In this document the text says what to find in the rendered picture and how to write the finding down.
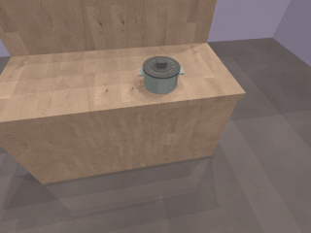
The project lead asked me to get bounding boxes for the pot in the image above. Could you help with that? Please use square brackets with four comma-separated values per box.
[138, 67, 185, 94]

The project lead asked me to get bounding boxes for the lid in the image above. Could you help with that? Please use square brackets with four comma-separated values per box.
[142, 56, 181, 80]

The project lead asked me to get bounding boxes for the table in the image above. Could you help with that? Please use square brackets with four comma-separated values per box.
[0, 0, 246, 184]

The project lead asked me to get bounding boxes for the knob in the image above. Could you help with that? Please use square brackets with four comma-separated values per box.
[156, 57, 167, 67]

